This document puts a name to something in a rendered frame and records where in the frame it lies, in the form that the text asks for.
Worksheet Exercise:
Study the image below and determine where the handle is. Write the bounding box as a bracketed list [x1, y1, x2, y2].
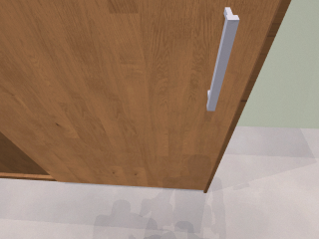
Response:
[206, 7, 239, 112]

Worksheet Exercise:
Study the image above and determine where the wardrobe door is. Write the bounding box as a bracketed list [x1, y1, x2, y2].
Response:
[0, 131, 50, 175]
[0, 0, 280, 190]

